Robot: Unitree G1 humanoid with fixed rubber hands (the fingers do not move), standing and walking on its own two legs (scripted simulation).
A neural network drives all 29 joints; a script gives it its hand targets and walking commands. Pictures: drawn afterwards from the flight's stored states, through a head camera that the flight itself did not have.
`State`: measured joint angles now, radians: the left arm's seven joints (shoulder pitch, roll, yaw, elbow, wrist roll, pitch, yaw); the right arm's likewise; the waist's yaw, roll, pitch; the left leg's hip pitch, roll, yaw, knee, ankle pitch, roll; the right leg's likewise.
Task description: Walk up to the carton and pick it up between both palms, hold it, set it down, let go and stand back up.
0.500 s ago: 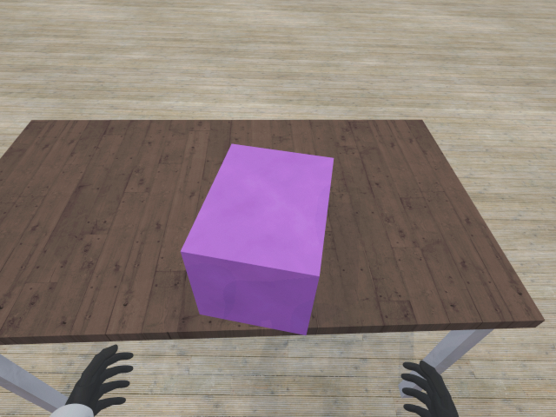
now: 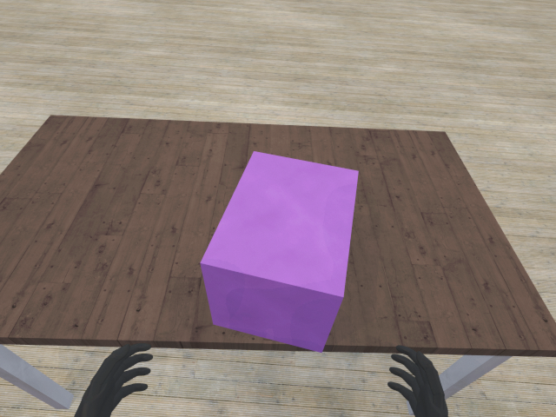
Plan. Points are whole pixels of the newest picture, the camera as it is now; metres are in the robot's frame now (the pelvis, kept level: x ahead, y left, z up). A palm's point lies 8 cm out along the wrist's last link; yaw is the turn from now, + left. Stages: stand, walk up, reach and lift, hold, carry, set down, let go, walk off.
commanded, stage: reach and lift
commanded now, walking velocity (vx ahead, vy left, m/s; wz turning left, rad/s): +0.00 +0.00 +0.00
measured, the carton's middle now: (286, 247) +0.42 +0.00 -0.03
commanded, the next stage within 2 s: none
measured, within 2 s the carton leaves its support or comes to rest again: neither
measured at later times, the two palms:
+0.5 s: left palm (108, 403) +0.15 +0.22 -0.01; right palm (438, 412) +0.16 -0.18 +0.01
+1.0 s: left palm (130, 305) +0.26 +0.21 +0.05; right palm (428, 337) +0.24 -0.18 +0.03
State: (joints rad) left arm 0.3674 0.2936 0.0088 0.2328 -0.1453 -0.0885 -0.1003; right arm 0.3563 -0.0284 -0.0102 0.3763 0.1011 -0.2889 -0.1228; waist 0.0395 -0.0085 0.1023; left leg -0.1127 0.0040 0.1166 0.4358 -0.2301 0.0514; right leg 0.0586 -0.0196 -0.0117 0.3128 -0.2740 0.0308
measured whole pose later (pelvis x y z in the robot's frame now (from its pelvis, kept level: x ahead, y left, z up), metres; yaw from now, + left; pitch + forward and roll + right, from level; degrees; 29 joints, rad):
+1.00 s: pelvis +0.00 -0.02 +0.00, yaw -1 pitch -6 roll +0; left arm 0.00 0.34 0.02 0.15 -0.23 0.13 -0.13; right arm 0.13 -0.03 0.04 0.09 0.19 0.03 -0.29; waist 0.04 -0.02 0.11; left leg -0.11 0.01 0.11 0.43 -0.22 0.03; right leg 0.03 0.00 0.00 0.36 -0.29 0.01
